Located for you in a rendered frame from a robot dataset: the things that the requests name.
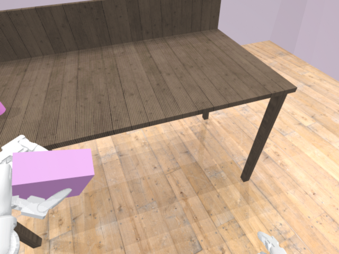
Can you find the robot left forearm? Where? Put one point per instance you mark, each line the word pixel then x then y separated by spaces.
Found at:
pixel 9 239

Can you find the table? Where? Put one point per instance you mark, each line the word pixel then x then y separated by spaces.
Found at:
pixel 80 71

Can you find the sponge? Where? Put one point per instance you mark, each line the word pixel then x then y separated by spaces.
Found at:
pixel 44 173

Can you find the left robot hand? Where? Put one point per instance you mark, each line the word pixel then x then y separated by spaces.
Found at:
pixel 36 207

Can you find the right robot hand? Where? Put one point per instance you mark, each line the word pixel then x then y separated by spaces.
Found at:
pixel 270 243

